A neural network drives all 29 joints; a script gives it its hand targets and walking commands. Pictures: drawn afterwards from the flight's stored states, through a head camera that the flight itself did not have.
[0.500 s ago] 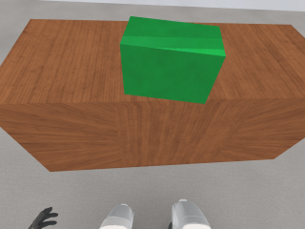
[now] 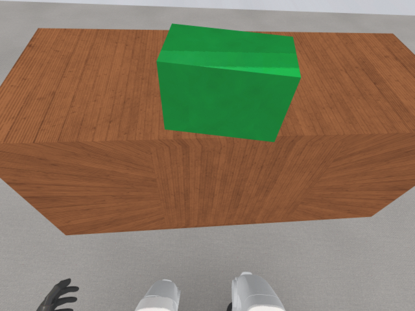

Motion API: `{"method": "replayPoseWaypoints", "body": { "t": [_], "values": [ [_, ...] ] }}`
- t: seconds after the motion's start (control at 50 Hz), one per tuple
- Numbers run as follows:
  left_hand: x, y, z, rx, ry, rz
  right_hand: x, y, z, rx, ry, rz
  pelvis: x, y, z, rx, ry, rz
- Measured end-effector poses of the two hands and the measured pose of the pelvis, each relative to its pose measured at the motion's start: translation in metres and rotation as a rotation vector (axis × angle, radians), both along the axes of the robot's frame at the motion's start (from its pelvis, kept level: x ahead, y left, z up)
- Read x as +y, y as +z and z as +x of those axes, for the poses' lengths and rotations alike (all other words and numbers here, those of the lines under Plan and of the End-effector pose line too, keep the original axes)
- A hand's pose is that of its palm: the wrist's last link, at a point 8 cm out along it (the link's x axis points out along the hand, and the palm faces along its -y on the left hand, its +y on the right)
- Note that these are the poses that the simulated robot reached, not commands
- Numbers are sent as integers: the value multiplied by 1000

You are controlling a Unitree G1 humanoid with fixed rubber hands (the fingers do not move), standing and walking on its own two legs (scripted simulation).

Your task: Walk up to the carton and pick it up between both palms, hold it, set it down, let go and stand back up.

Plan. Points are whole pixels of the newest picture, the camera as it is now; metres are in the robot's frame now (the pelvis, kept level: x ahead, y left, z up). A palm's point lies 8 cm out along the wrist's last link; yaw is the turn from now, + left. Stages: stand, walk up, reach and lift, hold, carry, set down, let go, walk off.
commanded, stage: walk up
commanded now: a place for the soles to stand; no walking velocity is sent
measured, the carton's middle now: (225, 85) +0.62 -0.02 +0.05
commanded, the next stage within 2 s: none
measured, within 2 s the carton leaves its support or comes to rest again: neither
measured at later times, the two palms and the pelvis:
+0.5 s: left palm out of the picture +0.10 +0.31 -0.11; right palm out of the picture +0.04 -0.31 -0.10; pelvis -0.01 +0.00 +0.00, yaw +1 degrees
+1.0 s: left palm out of the picture +0.07 +0.31 -0.10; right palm out of the picture +0.03 -0.31 -0.10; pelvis -0.02 +0.00 +0.00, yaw +1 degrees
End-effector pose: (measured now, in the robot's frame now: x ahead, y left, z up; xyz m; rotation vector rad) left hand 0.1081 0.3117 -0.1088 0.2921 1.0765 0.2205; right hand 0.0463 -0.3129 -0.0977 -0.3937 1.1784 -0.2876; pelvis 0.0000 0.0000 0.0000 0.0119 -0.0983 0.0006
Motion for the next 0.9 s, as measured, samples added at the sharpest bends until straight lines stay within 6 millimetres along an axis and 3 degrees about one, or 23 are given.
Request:
{"method": "replayPoseWaypoints", "body": {
  "t": [0.1, 0.26, 0.4, 0.62, 0.8, 0.9],
  "values": [
    [-5, 0, -6, 9, 10, -5, -2, -2, 2, 13, 1, 4, -3, 0, 0, 1, 6, 4],
    [8, -5, -4, -5, 12, -17, 11, 3, 1, 0, 11, -9, 11, -1, -2, -3, 11, -13],
    [-1, -1, 0, -9, 1, -3, 0, 2, -4, 4, 3, -7, 0, 0, -5, 3, 2, -5],
    [4, -2, -13, -33, 7, -11, 7, -1, -14, -10, 9, 6, 6, -3, -18, -23, 12, -9],
    [-12, 8, -26, -7, 18, 10, -10, -4, -13, 4, 15, 27, -14, 2, -20, -12, 12, 14],
    [-10, 7, -36, 0, 34, 9, -6, -7, -12, 8, 22, 35, -11, 2, -22, -12, 23, 7]
  ]
}}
